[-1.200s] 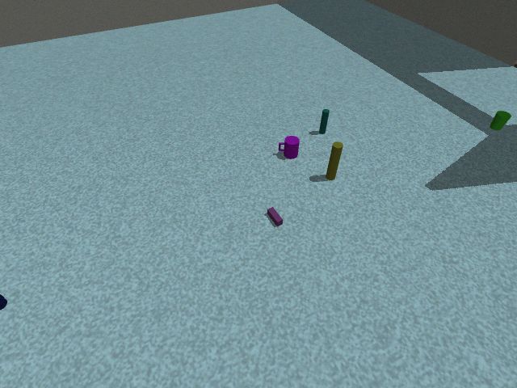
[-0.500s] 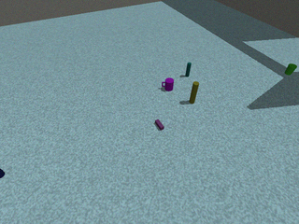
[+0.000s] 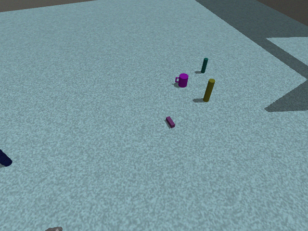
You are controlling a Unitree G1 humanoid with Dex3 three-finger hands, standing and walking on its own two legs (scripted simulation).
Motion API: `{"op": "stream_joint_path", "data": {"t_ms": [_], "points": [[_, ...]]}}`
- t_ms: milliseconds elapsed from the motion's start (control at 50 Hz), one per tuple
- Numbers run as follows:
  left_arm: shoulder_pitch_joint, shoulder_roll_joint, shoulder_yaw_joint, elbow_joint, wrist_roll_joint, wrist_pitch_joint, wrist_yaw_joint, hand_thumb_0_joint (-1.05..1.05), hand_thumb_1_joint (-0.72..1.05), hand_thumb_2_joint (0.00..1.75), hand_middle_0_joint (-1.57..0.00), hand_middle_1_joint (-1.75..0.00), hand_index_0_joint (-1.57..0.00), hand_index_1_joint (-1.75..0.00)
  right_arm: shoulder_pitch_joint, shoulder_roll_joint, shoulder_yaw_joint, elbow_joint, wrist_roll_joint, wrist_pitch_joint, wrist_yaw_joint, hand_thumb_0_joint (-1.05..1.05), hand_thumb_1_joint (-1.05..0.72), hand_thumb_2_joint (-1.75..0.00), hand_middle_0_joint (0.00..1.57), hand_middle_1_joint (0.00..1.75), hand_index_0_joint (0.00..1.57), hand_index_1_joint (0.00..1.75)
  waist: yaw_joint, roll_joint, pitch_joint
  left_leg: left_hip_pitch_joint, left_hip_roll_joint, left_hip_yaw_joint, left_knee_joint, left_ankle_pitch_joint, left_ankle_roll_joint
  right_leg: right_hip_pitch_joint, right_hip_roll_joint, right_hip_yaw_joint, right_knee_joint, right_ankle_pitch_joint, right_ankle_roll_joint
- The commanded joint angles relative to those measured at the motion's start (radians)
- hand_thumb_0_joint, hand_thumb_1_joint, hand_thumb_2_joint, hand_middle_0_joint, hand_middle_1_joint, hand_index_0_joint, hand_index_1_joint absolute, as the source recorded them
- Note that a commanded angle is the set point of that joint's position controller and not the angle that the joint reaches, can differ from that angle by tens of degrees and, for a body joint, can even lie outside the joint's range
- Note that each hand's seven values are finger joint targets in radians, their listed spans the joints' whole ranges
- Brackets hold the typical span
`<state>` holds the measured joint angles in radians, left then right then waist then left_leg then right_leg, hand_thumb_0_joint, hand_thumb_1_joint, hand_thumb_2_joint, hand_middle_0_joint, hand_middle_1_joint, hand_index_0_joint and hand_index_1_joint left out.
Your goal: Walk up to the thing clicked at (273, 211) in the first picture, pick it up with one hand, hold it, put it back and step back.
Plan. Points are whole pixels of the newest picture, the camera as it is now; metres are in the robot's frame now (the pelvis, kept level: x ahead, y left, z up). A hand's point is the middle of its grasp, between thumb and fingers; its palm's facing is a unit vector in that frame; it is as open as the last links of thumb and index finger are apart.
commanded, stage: walk up
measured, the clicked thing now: (170, 122) +1.04 -0.13 -0.76
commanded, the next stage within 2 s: none
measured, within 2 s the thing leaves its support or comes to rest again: neither
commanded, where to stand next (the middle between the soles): +0.03 +0.01 m, yaw +53 degrees
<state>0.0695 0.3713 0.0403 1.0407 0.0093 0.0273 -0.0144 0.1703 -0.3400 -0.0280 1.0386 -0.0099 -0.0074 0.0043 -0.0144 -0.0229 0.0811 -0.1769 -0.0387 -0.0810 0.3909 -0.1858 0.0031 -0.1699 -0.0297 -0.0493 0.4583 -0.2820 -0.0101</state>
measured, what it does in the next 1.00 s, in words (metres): steps on the spot, turning left: left foot, then right foot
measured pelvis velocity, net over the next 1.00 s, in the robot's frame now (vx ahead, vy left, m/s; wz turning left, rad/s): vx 0.01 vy -0.07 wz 0.75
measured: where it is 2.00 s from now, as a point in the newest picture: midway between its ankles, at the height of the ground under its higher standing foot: outside the picture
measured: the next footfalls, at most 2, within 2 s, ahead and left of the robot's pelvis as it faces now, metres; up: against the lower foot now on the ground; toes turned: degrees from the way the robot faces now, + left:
left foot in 0.54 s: +0.01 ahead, +0.10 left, +0.00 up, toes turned +29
right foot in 0.82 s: +0.15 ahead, -0.07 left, +0.00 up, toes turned +51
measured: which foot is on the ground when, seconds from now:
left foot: down 0.00-0.14, up 0.16-0.52, down 0.54-0.84, up 0.86-1.00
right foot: down 0.00-0.56, up 0.58-0.80, down 0.82-1.00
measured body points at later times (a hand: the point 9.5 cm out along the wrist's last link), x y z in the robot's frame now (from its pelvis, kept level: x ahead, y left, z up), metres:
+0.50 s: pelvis +0.00 -0.05 -0.02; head +0.04 -0.03 +0.43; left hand -0.06 +0.27 -0.13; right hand +0.22 -0.31 -0.12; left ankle -0.03 +0.10 -0.72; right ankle +0.00 -0.13 -0.74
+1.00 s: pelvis +0.01 -0.07 -0.02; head +0.05 -0.07 +0.43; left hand -0.19 +0.21 -0.10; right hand +0.31 -0.22 -0.13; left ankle -0.08 +0.05 -0.67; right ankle +0.11 -0.15 -0.74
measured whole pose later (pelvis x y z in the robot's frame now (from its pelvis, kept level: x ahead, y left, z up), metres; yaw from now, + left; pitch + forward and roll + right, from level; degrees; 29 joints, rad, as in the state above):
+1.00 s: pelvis +0.01 -0.07 -0.02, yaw +43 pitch -2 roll +1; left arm 0.31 0.40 0.06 0.80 0.04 -0.03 0.01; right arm 0.24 -0.44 -0.09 0.72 -0.03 0.06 0.04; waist 0.05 0.06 0.10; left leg -0.53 -0.04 -0.10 1.14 -0.41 -0.01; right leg -0.29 -0.11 -0.12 0.66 -0.32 0.00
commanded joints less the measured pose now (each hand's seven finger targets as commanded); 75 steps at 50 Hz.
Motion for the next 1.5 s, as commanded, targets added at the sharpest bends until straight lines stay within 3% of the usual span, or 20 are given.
{"op": "stream_joint_path", "data": {"t_ms": [0, 100, 160, 220, 360, 500, 520, 540, 560, 640, 780, 840, 940, 1120, 1180, 1200, 1320, 1360, 1420, 1480], "points": [[-0.033, 0.172, 0.071, -0.184, 0.005, -0.006, -0.005, 0.00, 0.90, 0.90, -0.20, -0.30, -0.20, -0.30, 0.021, -0.350, -0.119, -0.151, -0.022, -0.012, -0.029, 0.00, -0.90, -0.90, 0.20, 0.30, 0.20, 0.30, 0.012, 0.226, -0.128, 0.030, 0.283, -0.483, -0.113, 0.268, 0.223, -0.133, 0.055, 0.107, 0.272, -0.242, -0.024], [0.075, 0.198, 0.097, -0.220, 0.019, -0.024, 0.002, 0.00, 0.90, 0.90, -0.20, -0.30, -0.20, -0.30, -0.011, -0.243, -0.101, -0.259, -0.015, -0.001, -0.025, 0.00, -0.90, -0.90, 0.20, 0.30, 0.20, 0.30, 0.099, 0.012, -0.202, -0.157, 0.079, -0.231, 0.204, 0.234, 0.083, 0.131, -0.047, 0.200, -0.115, -0.055, -0.059], [-0.041, 0.281, 0.101, -0.299, 0.036, -0.019, 0.001, 0.00, 0.90, 0.90, -0.20, -0.30, -0.20, -0.30, 0.073, -0.237, -0.095, -0.276, -0.050, 0.023, -0.033, 0.00, -0.90, -0.90, 0.20, 0.30, 0.20, 0.30, 0.028, -0.183, -0.108, -0.400, 0.022, -0.009, 0.638, -0.334, 0.003, 0.014, -0.462, 0.468, -0.204, 0.103, -0.256], [-0.022, 0.196, 0.077, -0.304, 0.026, -0.031, 0.005, 0.00, 0.90, 0.90, -0.20, -0.30, -0.20, -0.30, 0.131, -0.237, -0.099, -0.266, -0.048, 0.024, 0.008, 0.00, -0.90, -0.90, 0.20, 0.30, 0.20, 0.30, -0.002, -0.083, -0.033, -0.395, 0.050, -0.002, 0.674, -0.184, -0.002, 0.041, -0.236, 0.179, -0.091, 0.332, -0.157], [0.148, 0.276, 0.113, -0.342, 0.029, -0.041, -0.001, 0.00, 0.90, 0.90, -0.20, -0.30, -0.20, -0.30, 0.056, -0.228, -0.095, -0.348, -0.028, 0.025, 0.023, 0.00, -0.90, -0.90, 0.20, 0.30, 0.20, 0.30, 0.082, -0.137, -0.053, -0.385, 0.078, 0.083, 0.487, -0.182, -0.011, 0.162, -0.276, 0.096, -0.043, 0.422, -0.169], [0.130, 0.270, 0.102, -0.391, 0.010, -0.024, -0.013, 0.00, 0.90, 0.90, -0.20, -0.30, -0.20, -0.30, 0.210, -0.234, -0.108, -0.324, -0.020, -0.011, 0.002, 0.00, -0.90, -0.90, 0.20, 0.30, 0.20, 0.30, -0.014, -0.061, -0.132, 0.021, 0.001, 0.170, 0.092, -0.057, 0.062, -0.036, -0.240, -0.075, 0.287, 0.407, -0.104], [0.176, 0.218, 0.084, -0.395, 0.001, -0.026, -0.011, 0.00, 0.90, 0.90, -0.20, -0.30, -0.20, -0.30, 0.243, -0.299, -0.131, -0.328, -0.032, -0.021, -0.008, 0.00, -0.90, -0.90, 0.20, 0.30, 0.20, 0.30, -0.034, 0.110, -0.174, 0.190, 0.096, -0.037, 0.031, 0.013, 0.123, -0.201, -0.164, -0.115, 0.535, 0.322, -0.037], [0.202, 0.133, 0.060, -0.419, -0.005, -0.023, -0.016, 0.00, 0.90, 0.90, -0.20, -0.30, -0.20, -0.30, 0.197, -0.396, -0.147, -0.371, -0.041, -0.026, -0.021, 0.00, -0.90, -0.90, 0.20, 0.30, 0.20, 0.30, 0.003, 0.332, -0.165, 0.281, 0.333, -0.450, 0.021, 0.257, 0.240, -0.487, 0.024, -0.111, 0.680, -0.293, 0.033], [0.152, 0.224, 0.081, -0.413, 0.001, -0.014, -0.004, 0.00, 0.90, 0.90, -0.20, -0.30, -0.20, -0.30, 0.200, -0.433, -0.157, -0.376, -0.007, -0.024, -0.023, 0.00, -0.90, -0.90, 0.20, 0.30, 0.20, 0.30, -0.029, 0.251, -0.185, 0.109, 0.436, -0.568, -0.033, 0.163, 0.352, -0.387, -0.046, 0.071, 0.726, -0.390, 0.013], [0.220, 0.247, 0.086, -0.347, 0.002, -0.021, -0.008, 0.00, 0.90, 0.90, -0.20, -0.30, -0.20, -0.30, 0.066, -0.329, -0.112, -0.414, -0.006, -0.013, -0.032, 0.00, -0.90, -0.90, 0.20, 0.30, 0.20, 0.30, 0.026, 0.192, -0.066, -0.098, 0.231, -0.219, 0.036, 0.030, 0.227, -0.294, -0.062, 0.052, 0.538, -0.240, 0.001], [0.371, 0.229, 0.105, -0.298, 0.008, -0.065, 0.032, 0.00, 0.90, 0.90, -0.20, -0.30, -0.20, -0.30, -0.011, -0.281, -0.105, -0.478, -0.025, 0.033, 0.002, 0.00, -0.90, -0.90, 0.20, 0.30, 0.20, 0.30, 0.101, 0.144, -0.103, -0.353, 0.110, -0.198, 0.268, 0.059, 0.151, 0.035, 0.026, 0.000, 0.093, -0.025, -0.020], [0.191, 0.468, 0.149, -0.366, 0.041, -0.078, 0.045, 0.00, 0.90, 0.90, -0.20, -0.30, -0.20, -0.30, 0.042, -0.286, -0.119, -0.477, -0.037, 0.051, -0.014, 0.00, -0.90, -0.90, 0.20, 0.30, 0.20, 0.30, 0.043, -0.207, -0.018, -0.503, -0.016, -0.135, 0.890, -0.436, 0.007, -0.167, -0.572, 0.789, -0.293, -0.260, -0.322], [0.214, 0.323, 0.119, -0.329, 0.033, -0.099, 0.046, 0.00, 0.90, 0.90, -0.20, -0.30, -0.20, -0.30, 0.119, -0.282, -0.126, -0.379, -0.018, 0.039, 0.039, 0.00, -0.90, -0.90, 0.20, 0.30, 0.20, 0.30, 0.042, -0.122, -0.005, -0.440, 0.042, -0.035, 0.741, -0.189, -0.023, -0.053, -0.267, 0.168, -0.096, -0.084, -0.170], [0.224, 0.309, 0.097, -0.359, 0.017, -0.058, 0.013, 0.00, 0.90, 0.90, -0.20, -0.30, -0.20, -0.30, 0.148, -0.247, -0.104, -0.291, -0.006, -0.005, 0.017, 0.00, -0.90, -0.90, 0.20, 0.30, 0.20, 0.30, 0.024, -0.126, -0.111, -0.034, -0.025, 0.159, 0.157, -0.136, 0.005, -0.144, -0.253, -0.020, 0.197, 0.038, -0.128], [0.196, 0.259, 0.074, -0.368, 0.000, -0.042, 0.028, 0.00, 0.90, 0.90, -0.20, -0.30, -0.20, -0.30, 0.169, -0.469, -0.143, -0.309, -0.017, -0.022, -0.006, 0.00, -0.90, -0.90, 0.20, 0.30, 0.20, 0.30, -0.032, 0.270, -0.109, -0.042, 0.383, -0.617, -0.067, -0.226, 0.286, -0.424, -0.056, 0.026, 0.591, -0.404, -0.005], [0.154, 0.297, 0.080, -0.355, 0.000, -0.043, 0.033, 0.00, 0.90, 0.90, -0.20, -0.30, -0.20, -0.30, 0.150, -0.430, -0.137, -0.300, -0.012, -0.024, -0.011, 0.00, -0.90, -0.90, 0.20, 0.30, 0.20, 0.30, -0.022, 0.170, -0.043, -0.113, 0.363, -0.555, -0.059, -0.190, 0.300, -0.394, -0.081, 0.085, 0.625, -0.376, -0.008], [0.261, 0.221, 0.069, -0.253, -0.006, -0.057, 0.025, 0.00, 0.90, 0.90, -0.20, -0.30, -0.20, -0.30, 0.067, -0.303, -0.071, -0.292, 0.002, -0.037, -0.025, 0.00, -0.90, -0.90, 0.20, 0.30, 0.20, 0.30, 0.039, 0.201, -0.111, -0.102, 0.229, -0.223, 0.183, 0.429, 0.204, -0.169, -0.043, 0.017, 0.316, -0.211, -0.018], [0.280, 0.222, 0.068, -0.226, 0.000, -0.064, 0.029, 0.00, 0.90, 0.90, -0.20, -0.30, -0.20, -0.30, 0.030, -0.297, -0.065, -0.294, 0.016, -0.026, -0.024, 0.00, -0.90, -0.90, 0.20, 0.30, 0.20, 0.30, 0.072, 0.163, -0.123, -0.199, 0.183, -0.167, 0.258, 0.325, 0.154, -0.011, -0.021, 0.000, 0.116, 0.022, -0.038], [0.128, 0.346, 0.080, -0.254, 0.014, -0.070, 0.023, 0.00, 0.90, 0.90, -0.20, -0.30, -0.20, -0.30, 0.052, -0.238, -0.061, -0.270, 0.028, -0.011, -0.033, 0.00, -0.90, -0.90, 0.20, 0.30, 0.20, 0.30, 0.020, -0.134, -0.088, -0.184, -0.010, 0.018, 0.484, -0.296, 0.034, -0.166, -0.346, 0.363, -0.041, 0.066, -0.237], [0.047, 0.277, 0.052, -0.248, 0.009, -0.061, 0.019, 0.00, 0.90, 0.90, -0.20, -0.30, -0.20, -0.30, 0.120, -0.249, -0.067, -0.196, 0.016, -0.024, -0.024, 0.00, -0.90, -0.90, 0.20, 0.30, 0.20, 0.30, -0.025, -0.076, -0.038, -0.075, 0.031, -0.016, 0.247, -0.131, 0.048, -0.246, -0.231, 0.189, 0.059, 0.071, -0.136]]}}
